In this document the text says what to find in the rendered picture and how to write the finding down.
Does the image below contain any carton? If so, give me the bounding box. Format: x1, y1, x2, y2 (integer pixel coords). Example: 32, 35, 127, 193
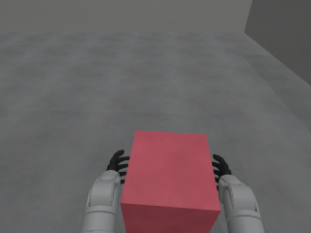
121, 130, 221, 233

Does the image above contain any robot right forearm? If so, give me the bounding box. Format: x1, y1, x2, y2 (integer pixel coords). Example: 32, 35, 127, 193
218, 175, 265, 233

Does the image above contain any robot left hand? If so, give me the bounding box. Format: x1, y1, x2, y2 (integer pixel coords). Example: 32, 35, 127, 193
106, 150, 130, 184

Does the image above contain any robot right hand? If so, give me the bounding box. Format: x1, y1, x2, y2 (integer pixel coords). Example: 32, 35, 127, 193
212, 154, 231, 190

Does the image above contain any robot left forearm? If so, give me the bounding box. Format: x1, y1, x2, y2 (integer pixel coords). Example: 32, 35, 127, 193
80, 170, 121, 233

